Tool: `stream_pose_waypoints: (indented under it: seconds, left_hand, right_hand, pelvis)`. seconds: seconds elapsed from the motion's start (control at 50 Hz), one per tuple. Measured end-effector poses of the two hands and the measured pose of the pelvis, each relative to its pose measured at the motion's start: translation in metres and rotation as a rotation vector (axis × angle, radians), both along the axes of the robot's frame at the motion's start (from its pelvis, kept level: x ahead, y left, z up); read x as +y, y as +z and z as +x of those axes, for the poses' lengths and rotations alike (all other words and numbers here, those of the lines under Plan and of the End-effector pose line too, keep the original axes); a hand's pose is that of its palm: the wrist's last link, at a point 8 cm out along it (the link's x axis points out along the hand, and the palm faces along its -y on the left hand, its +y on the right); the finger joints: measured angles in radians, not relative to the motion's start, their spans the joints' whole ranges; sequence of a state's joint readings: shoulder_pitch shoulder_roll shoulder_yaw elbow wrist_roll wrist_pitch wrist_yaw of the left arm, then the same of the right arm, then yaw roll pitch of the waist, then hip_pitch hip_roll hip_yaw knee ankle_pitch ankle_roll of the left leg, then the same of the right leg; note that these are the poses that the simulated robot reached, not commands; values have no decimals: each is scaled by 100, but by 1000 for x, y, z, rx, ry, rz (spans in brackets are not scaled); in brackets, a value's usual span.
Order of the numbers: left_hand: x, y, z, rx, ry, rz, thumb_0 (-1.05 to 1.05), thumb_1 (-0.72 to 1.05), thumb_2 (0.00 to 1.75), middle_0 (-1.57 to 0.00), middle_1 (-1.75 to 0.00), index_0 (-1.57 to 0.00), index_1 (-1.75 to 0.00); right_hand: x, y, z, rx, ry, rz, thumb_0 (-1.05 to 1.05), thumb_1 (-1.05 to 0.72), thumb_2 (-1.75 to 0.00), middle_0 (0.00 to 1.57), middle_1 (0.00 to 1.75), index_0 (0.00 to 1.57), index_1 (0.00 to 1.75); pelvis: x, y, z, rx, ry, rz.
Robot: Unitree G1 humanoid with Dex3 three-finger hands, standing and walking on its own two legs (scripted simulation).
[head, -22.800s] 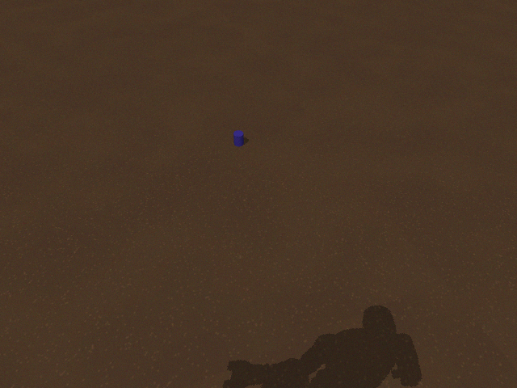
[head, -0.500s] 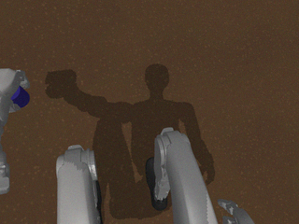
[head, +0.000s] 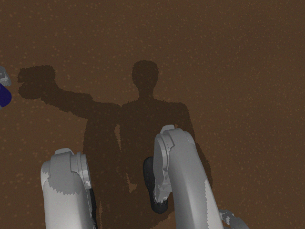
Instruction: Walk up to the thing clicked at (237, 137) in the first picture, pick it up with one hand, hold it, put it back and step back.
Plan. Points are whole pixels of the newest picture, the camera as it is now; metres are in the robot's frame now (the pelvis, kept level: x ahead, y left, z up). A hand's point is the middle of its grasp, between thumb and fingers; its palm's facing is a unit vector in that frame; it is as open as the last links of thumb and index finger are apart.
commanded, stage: lower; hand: left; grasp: from above
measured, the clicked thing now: out of the picture +0.49 +0.31 -0.20
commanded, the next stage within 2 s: rest in 0.26 s
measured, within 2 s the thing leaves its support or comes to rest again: rests again in 1.34 s
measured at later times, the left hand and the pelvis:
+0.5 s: hand out of the picture +0.48 +0.30 -0.23, palm faces -0.47 -0.06 -0.88, open 8.0 cm; pelvis +0.00 +0.00 -0.03, yaw -2 degrees
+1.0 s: hand (4, 103) +0.48 +0.31 -0.26, palm faces -0.46 -0.08 -0.88, open 8.0 cm; pelvis +0.00 +0.00 -0.05, yaw -5 degrees
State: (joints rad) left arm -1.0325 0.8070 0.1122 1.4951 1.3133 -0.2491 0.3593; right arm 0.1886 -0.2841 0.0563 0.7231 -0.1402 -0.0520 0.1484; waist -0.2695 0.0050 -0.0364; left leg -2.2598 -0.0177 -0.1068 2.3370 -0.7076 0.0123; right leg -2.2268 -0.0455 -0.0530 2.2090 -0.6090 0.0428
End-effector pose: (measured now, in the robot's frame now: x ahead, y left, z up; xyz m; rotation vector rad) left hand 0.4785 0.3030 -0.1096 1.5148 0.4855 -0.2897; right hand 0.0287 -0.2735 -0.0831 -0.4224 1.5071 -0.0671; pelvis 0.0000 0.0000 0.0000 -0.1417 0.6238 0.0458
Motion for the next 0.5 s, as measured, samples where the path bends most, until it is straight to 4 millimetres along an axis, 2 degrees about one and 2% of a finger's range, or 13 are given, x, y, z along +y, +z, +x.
stream_pose_waypoints:
  seconds: [0.26, 0.5]
  left_hand:
    - [1, -35, -1, 10, -6, -19, -1, 21, 42, -74, -69, -84, -59]
    - [1, -58, 4, -1, 7, -15, -1, 20, 42, -75, -68, -84, -58]
  right_hand:
    - [-3, -5, -1, 22, 37, -21, 0, -92, -91, 21, 30, 20, 30]
    - [0, -16, -7, 47, 56, -15, 0, -92, -90, 20, 30, 20, 30]
  pelvis:
    - [1, -17, 1, -14, -6, -17]
    - [1, -31, 2, -27, -16, -30]
